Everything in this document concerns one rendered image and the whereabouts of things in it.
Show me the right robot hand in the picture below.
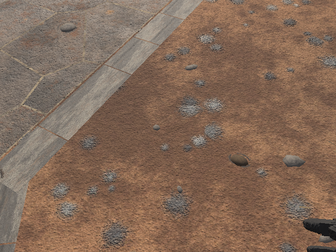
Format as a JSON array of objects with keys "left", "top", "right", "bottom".
[{"left": 303, "top": 218, "right": 336, "bottom": 252}]

